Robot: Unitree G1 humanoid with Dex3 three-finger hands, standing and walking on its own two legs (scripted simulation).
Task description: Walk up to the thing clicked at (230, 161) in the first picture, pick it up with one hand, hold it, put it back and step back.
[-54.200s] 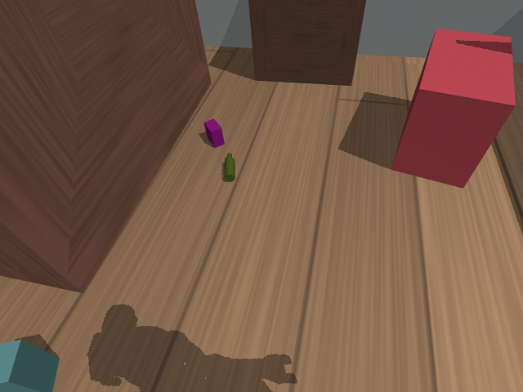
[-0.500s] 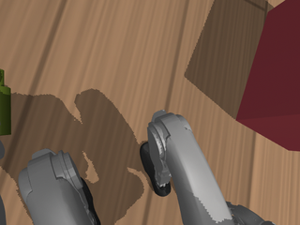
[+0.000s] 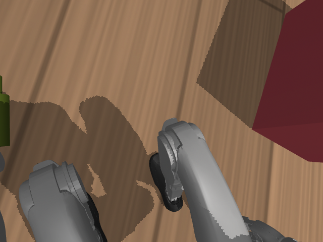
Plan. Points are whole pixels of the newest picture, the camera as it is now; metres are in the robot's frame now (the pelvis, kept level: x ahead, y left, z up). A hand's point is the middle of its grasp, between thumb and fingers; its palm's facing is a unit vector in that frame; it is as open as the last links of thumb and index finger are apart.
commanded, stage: rise first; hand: left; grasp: from above
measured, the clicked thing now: out of the picture +0.48 +0.31 -0.31
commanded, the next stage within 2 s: approach in 1.44 s
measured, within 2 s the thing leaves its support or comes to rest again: neither
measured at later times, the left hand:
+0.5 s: hand out of the picture +0.41 +0.34 -0.21, palm faces +0.04 -0.46 -0.89, open 13.3 cm
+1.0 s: hand out of the picture +0.40 +0.34 -0.20, palm faces +0.03 -0.46 -0.89, open 13.3 cm
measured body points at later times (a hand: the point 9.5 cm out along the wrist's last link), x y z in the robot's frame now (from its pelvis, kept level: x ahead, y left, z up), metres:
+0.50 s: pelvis +0.00 +0.00 +0.00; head +0.28 +0.08 +0.34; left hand +0.41 +0.36 -0.16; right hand +0.02 -0.27 -0.08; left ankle +0.07 +0.14 -0.30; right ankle +0.12 -0.13 -0.30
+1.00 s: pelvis +0.00 +0.00 +0.00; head +0.28 +0.08 +0.35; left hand +0.40 +0.36 -0.15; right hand +0.01 -0.27 -0.08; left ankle +0.07 +0.14 -0.30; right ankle +0.12 -0.13 -0.30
